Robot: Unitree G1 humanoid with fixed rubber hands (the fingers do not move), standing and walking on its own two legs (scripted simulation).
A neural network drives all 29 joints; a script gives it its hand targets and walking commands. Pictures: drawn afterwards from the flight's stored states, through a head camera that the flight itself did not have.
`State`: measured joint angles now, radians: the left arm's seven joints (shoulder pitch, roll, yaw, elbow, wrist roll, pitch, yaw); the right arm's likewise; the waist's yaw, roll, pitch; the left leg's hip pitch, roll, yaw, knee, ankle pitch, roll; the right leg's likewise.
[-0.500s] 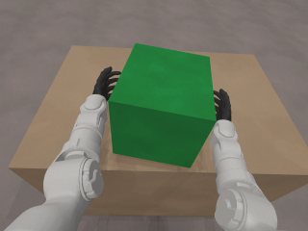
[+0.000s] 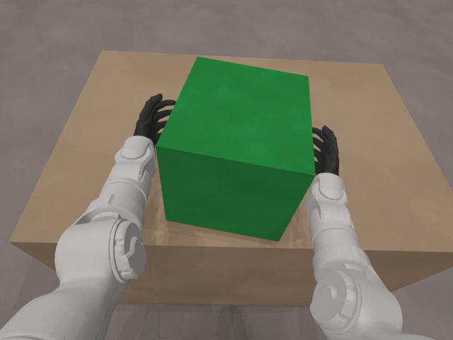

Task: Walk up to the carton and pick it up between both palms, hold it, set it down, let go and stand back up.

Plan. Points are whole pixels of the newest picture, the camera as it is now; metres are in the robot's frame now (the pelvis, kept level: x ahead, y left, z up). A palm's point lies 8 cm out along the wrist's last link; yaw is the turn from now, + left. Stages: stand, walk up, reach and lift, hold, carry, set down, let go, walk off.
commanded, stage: set down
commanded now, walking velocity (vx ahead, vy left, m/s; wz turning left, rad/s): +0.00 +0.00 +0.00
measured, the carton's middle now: (237, 147) +0.49 +0.00 +0.02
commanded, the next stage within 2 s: none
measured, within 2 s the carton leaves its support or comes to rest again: rests again in 0.50 s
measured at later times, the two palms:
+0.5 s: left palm (145, 143) +0.45 +0.18 +0.08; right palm (323, 172) +0.40 -0.15 +0.07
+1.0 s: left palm (144, 144) +0.45 +0.18 +0.07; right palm (322, 173) +0.40 -0.15 +0.06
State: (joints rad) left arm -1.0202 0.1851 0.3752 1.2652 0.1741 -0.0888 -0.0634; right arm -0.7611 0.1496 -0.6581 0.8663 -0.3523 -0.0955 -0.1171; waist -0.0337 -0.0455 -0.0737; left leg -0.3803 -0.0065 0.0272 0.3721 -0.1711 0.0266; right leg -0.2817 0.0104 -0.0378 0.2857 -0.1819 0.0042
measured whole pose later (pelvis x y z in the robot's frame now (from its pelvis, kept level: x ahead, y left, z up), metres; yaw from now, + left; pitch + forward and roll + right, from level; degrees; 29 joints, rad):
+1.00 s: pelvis -0.01 +0.00 +0.00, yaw +0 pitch +11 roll -1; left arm -1.03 0.16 0.54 1.22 0.32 -0.12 -0.11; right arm -0.79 0.22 -0.81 0.79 -0.49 -0.15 -0.07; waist -0.02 -0.07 -0.03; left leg -0.40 -0.01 0.03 0.34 -0.14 0.03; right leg -0.31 0.01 -0.04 0.28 -0.17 0.00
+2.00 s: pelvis -0.01 +0.00 +0.00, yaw +1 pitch +11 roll -1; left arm -0.99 0.10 0.64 1.07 0.44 -0.10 -0.17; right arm -0.78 0.26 -0.84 0.71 -0.58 -0.16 -0.05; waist -0.02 -0.07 0.01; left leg -0.39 -0.01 0.02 0.32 -0.12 0.03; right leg -0.30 0.00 -0.05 0.28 -0.16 0.00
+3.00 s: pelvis -0.03 +0.00 -0.02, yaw +0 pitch +19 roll -3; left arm -1.27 0.45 -0.20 1.44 -0.40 -0.01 -0.04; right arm -1.08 -0.19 -0.13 1.17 0.25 0.07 -0.17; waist -0.11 -0.02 -0.21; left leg -0.70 0.02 0.01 0.56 -0.19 0.03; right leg -0.59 0.03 -0.07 0.46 -0.20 0.00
